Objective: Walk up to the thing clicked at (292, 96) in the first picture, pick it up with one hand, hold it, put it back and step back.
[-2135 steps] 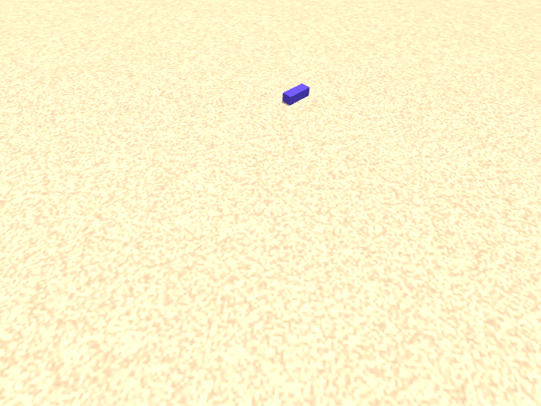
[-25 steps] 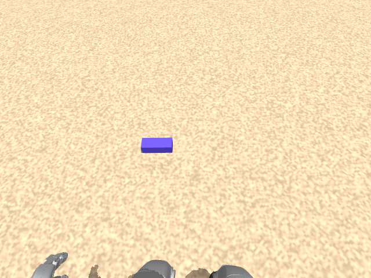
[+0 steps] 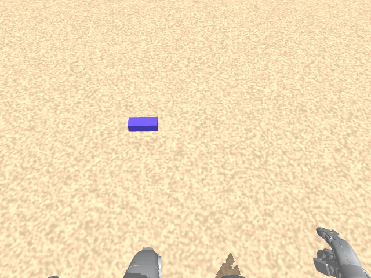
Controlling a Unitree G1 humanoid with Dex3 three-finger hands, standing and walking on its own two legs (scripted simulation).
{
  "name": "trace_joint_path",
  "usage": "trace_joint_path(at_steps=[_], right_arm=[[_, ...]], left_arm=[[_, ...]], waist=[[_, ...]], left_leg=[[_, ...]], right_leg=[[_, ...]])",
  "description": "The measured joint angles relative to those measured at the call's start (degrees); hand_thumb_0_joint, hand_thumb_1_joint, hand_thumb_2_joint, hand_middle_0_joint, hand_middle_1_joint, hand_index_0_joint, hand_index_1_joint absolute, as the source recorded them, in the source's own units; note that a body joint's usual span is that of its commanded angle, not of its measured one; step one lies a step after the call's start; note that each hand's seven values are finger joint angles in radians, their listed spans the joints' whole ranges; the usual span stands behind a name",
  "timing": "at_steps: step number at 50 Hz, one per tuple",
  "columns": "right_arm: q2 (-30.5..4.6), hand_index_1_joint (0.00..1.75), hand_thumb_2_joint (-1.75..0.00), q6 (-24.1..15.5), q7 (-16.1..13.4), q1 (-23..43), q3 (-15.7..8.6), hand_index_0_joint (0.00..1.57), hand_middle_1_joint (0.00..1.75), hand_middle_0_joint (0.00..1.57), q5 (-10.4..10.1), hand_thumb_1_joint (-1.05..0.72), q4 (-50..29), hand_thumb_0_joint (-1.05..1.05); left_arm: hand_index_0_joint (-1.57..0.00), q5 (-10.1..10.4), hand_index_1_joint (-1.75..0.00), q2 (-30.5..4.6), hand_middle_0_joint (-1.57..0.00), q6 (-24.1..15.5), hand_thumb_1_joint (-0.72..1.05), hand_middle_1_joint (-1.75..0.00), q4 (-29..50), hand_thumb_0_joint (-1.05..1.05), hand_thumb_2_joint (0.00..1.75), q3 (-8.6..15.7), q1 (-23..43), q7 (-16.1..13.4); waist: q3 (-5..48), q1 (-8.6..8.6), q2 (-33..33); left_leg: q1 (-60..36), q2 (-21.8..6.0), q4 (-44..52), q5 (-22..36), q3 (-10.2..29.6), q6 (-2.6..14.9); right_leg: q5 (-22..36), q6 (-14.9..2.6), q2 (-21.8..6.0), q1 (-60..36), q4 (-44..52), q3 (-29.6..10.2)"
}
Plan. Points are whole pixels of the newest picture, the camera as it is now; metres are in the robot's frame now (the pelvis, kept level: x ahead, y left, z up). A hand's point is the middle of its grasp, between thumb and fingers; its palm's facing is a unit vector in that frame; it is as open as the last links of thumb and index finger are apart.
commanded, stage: step back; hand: left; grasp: from above
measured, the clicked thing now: (143, 124) +1.03 +0.30 -0.71
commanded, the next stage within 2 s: stand in 1.10 s
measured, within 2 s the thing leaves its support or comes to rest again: neither
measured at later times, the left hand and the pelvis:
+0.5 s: hand out of the picture +0.04 +0.27 -0.12, palm faces +0.07 -0.91 -0.41, open 7.4 cm; pelvis -0.02 -0.02 +0.02, yaw +3 degrees
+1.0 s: hand out of the picture +0.07 +0.28 -0.14, palm faces +0.13 -0.93 -0.35, open 7.4 cm; pelvis +0.02 +0.01 +0.02, yaw +5 degrees
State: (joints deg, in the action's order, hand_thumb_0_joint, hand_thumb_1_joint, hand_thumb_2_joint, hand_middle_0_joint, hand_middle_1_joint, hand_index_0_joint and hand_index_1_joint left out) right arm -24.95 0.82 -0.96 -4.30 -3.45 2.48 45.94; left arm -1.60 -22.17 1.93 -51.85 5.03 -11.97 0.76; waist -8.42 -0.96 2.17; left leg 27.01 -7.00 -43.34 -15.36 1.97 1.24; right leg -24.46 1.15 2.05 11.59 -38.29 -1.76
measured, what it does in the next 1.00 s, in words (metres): steps on the spot: left foot, then left foot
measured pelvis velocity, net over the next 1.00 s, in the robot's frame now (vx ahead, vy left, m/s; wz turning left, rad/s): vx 0.02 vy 0.01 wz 0.09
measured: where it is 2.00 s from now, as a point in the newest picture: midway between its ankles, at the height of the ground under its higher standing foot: outside the picture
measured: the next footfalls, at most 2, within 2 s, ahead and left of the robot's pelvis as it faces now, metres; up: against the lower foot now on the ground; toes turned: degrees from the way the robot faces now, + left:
left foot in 0.24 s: +0.02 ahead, +0.12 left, +0.00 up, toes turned +1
left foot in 0.78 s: +0.07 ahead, +0.14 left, +0.00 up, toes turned +6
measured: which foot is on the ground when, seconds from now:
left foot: down 0.00-0.00, up 0.02-0.22, down 0.24-0.52, up 0.54-0.76, down 0.78-1.00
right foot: down 0.00-1.00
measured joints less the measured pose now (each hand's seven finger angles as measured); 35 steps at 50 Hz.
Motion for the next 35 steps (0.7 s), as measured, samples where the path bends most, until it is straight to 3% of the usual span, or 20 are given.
trace_joint_path(at_steps=[2, 4, 8, 12, 13, 15, 18, 20, 23, 25, 26, 28, 30, 35], right_arm=[[0.2, 0.3, -0.9, 0.9, -0.3, -1.9, -0.5, 0.21, 0.3, 0.2, -0.3, -0.9, 1.5, 0.0], [0.8, 0.3, -0.9, 1.3, 0.0, -4.0, -0.4, 0.21, 0.3, 0.2, -0.8, -0.9, 3.6, 0.0], [0.6, 0.3, -0.9, 0.9, 0.5, -7.7, -0.2, 0.2, 0.3, 0.2, -1.1, -0.91, 6.5, 0.01], [1.7, 0.3, -0.9, 0.3, 1.4, -10.2, 0.1, 0.2, 0.3, 0.2, -0.7, -0.91, 9.2, 0.01], [2.6, 0.3, -0.9, -0.1, 1.5, -10.3, 0.1, 0.2, 0.3, 0.2, -0.5, -0.91, 10.0, 0.01], [4.6, 0.3, -0.9, -0.8, 1.7, -10.1, 0.2, 0.2, 0.3, 0.2, 0.0, -0.91, 10.9, 0.01], [5.4, 0.3, -0.9, -1.8, 2.4, -10.8, 0.4, 0.21, 0.3, 0.21, 0.0, -0.9, 10.7, 0.01], [5.6, 0.3, -0.9, -1.9, 2.5, -10.9, 0.5, 0.21, 0.3, 0.21, 0.2, -0.9, 10.6, 0.01], [5.4, 0.3, -0.9, -2.1, 2.5, -10.5, 0.6, 0.21, 0.3, 0.21, 0.1, -0.9, 10.4, 0.01], [4.8, 0.3, -0.9, -1.5, 2.4, -10.1, 0.7, 0.21, 0.3, 0.21, -0.4, -0.9, 10.5, 0.01], [4.3, 0.3, -0.9, -1.1, 2.1, -9.8, 0.6, 0.21, 0.3, 0.21, -0.7, -0.9, 10.6, 0.01], [3.9, 0.3, -0.9, -0.2, 1.3, -9.6, 0.5, 0.21, 0.3, 0.21, -0.9, -0.9, 11.0, 0.01], [3.5, 0.3, -0.9, 0.0, 1.1, -9.4, 0.4, 0.21, 0.3, 0.2, -0.9, -0.9, 11.5, 0.01], [1.9, 0.3, -0.9, -0.8, 1.4, -8.8, 0.1, 0.2, 0.3, 0.2, -0.7, -0.91, 11.8, 0.01]], left_arm=[[-0.21, -0.7, -0.29, 0.8, -0.21, -0.1, 0.91, -0.3, -0.9, 0.0, 0.9, -0.6, -2.0, 0.4], [-0.21, -1.0, -0.3, 0.9, -0.21, 0.0, 0.91, -0.3, -1.6, 0.0, 0.9, -0.9, -3.8, 0.4], [-0.21, -1.0, -0.3, 1.4, -0.21, -1.1, 0.9, -0.3, -2.5, 0.01, 0.9, -1.0, -4.7, 0.0], [-0.21, -0.9, -0.3, 0.4, -0.21, -1.9, 0.9, -0.3, -1.9, 0.01, 0.9, -0.8, -3.5, 0.1], [-0.21, -0.7, -0.3, -0.2, -0.21, -1.8, 0.9, -0.3, -1.9, 0.01, 0.9, -0.8, -2.8, 0.0], [-0.21, -0.3, -0.3, -1.2, -0.21, -1.4, 0.9, -0.3, -2.0, 0.01, 0.9, -0.6, -2.1, -0.3], [-0.21, 0.3, -0.3, -1.0, -0.21, -1.1, 0.91, -0.3, -3.4, 0.01, 0.9, -1.0, -1.4, -0.3], [-0.21, 0.5, -0.3, -1.2, -0.21, -1.5, 0.91, -0.3, -3.6, 0.01, 0.9, -1.0, -1.0, 0.0], [-0.21, 0.7, -0.3, -1.6, -0.21, -2.6, 0.91, -0.3, -3.6, 0.01, 0.9, -0.7, -0.1, 0.2], [-0.21, 0.7, -0.3, -1.4, -0.21, -3.4, 0.91, -0.3, -3.8, 0.0, 0.9, -0.5, 0.8, -0.1], [-0.21, 0.4, -0.3, -0.9, -0.21, -3.8, 0.91, -0.3, -3.9, 0.0, 0.9, -0.5, 1.3, -0.4], [-0.21, -0.2, -0.3, 0.1, -0.21, -4.3, 0.91, -0.3, -3.8, 0.0, 0.9, -0.7, 1.5, -0.6], [-0.21, -0.4, -0.3, 0.9, -0.21, -4.2, 0.91, -0.3, -3.9, 0.0, 0.9, -1.0, 1.3, -0.5], [-0.21, -0.3, -0.3, 2.3, -0.21, -4.7, 0.9, -0.3, -4.3, 0.0, 0.9, -1.8, 0.7, -0.3]], waist=[[2.3, -0.42, 0.6], [4.4, -2.02, -1.0], [6.0, -1.53, 0.1], [6.0, -0.94, 0.3], [5.4, -0.84, -1.0], [4.1, -1.41, -4.3], [5.0, 0.11, -3.3], [5.2, 0.59, -2.9], [4.9, 1.25, -2.7], [4.6, 1.3, -2.1], [4.3, 1.4, -1.0], [5.0, 1.11, -0.1], [5.7, 0.2, -0.6], [6.0, -0.49, -0.1]], left_leg=[[1.2, 3.1, -3.5, -8.2, 2.9, -0.08], [1.0, 6.6, -7.9, -11.1, 3.3, -0.55], [-1.7, 8.7, -10.0, -9.5, 3.9, -0.98], [-8.5, 7.7, 1.7, -10.4, 1.1, -1.52], [-9.8, 8.5, 4.8, -5.7, 0.5, -1.36], [-11.9, 10.4, 7.8, -2.3, -1.5, -1.08], [-12.1, 9.2, 8.7, -2.3, -0.7, 0.23], [-12.7, 8.2, 10.0, -1.8, -0.3, 0.4], [-12.8, 7.1, 10.3, -1.5, 0.2, -1.06], [-12.0, 6.3, 7.9, -2.8, 0.8, -2.18], [-11.4, 5.6, 5.7, -3.9, 1.8, -1.72], [-9.1, 6.8, -0.2, -9.6, 4.3, -0.85], [-7.2, 7.9, -5.1, -12.4, 3.4, -0.68], [-6.0, 6.8, -4.4, -10.0, 2.9, -0.9]], right_leg=[[0.0, -0.56, -0.4, 1.2, -1.5, 0.2], [0.2, -1.3, -2.1, 2.2, -2.0, -1.5], [1.8, -0.57, -3.3, 2.4, -0.3, -0.3], [1.5, -0.23, -4.1, 3.6, -1.4, 1.8], [1.0, 0.01, -5.1, 3.8, -2.3, 1.8], [0.4, -0.87, -6.8, 4.5, -4.9, -0.5], [-5.3, -2.16, -4.4, 7.1, -10.7, 0.4], [-6.1, -2.61, -3.7, 7.8, -10.7, 1.4], [-2.0, -2.62, -3.3, 6.6, -3.7, 2.8], [6.0, -2.51, -2.5, 4.3, 3.3, 3.6], [8.3, -2.48, -1.6, 3.7, 3.7, 4.5], [7.5, -2.69, -1.3, 3.5, 3.3, 5.4], [6.8, -3.17, -1.9, 2.9, 3.6, 5.1], [6.7, -2.22, -2.9, 0.9, 5.6, 5.5]])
